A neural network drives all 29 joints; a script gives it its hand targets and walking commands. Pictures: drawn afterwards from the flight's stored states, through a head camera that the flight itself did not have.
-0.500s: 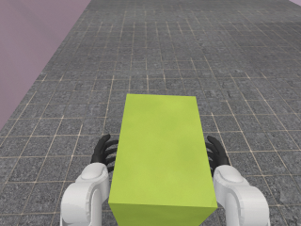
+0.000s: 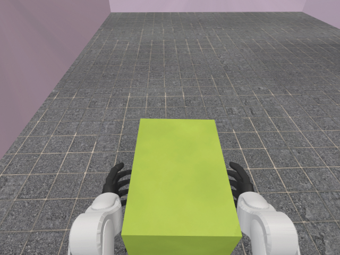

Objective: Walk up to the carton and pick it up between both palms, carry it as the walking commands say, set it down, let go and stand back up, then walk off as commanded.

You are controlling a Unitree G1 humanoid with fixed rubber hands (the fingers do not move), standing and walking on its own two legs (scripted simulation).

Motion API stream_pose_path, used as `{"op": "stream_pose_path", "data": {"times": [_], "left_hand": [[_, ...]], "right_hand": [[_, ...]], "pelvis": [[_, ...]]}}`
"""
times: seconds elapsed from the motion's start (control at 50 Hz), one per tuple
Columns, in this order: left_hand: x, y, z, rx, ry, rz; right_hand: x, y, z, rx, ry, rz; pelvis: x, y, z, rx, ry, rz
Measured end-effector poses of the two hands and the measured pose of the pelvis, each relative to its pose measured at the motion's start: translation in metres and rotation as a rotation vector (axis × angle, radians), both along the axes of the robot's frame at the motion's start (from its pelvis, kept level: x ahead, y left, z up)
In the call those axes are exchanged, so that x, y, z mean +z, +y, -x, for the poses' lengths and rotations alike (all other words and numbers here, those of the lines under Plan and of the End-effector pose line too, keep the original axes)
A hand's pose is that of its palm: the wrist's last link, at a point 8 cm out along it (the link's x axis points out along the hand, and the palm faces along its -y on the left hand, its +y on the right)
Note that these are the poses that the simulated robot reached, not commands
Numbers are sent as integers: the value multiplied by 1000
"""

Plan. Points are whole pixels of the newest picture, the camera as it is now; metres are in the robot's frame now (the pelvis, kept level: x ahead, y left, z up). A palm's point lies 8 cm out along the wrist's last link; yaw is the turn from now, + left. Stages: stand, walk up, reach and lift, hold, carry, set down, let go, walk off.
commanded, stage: carry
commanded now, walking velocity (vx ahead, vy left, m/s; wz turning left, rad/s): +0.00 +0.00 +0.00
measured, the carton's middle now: (176, 201) +0.27 +0.01 +0.01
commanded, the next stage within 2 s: none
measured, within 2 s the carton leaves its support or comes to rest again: neither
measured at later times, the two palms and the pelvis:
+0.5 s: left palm (125, 193) +0.25 +0.12 +0.09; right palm (255, 200) +0.24 -0.15 +0.08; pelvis +0.00 -0.01 +0.00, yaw -1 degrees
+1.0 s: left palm (128, 175) +0.29 +0.12 +0.09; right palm (248, 182) +0.28 -0.15 +0.08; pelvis +0.03 +0.00 +0.00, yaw -1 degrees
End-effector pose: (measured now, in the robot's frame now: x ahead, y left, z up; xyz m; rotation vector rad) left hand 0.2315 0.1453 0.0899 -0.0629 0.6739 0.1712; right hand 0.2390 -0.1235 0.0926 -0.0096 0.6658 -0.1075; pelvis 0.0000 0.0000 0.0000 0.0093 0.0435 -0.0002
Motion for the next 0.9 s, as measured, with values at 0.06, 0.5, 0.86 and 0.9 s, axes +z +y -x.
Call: {"op": "stream_pose_path", "data": {"times": [0.06,0.5,0.86,0.9], "left_hand": [[3,-3,4,-7,-4,-10],[-3,-24,-16,-62,9,-27],[-3,-23,-54,-72,5,-34],[-3,-23,-57,-73,5,-34]], "right_hand": [[-1,-3,7,-6,-4,-8],[-8,-24,0,-60,9,-19],[-9,-23,-36,-64,6,-11],[-9,-23,-38,-66,6,-10]], "pelvis": [[-1,-1,5,3,-4,3],[-3,-9,-1,-10,9,5],[-1,-6,-27,-12,15,6],[-1,-5,-28,-13,16,6]]}}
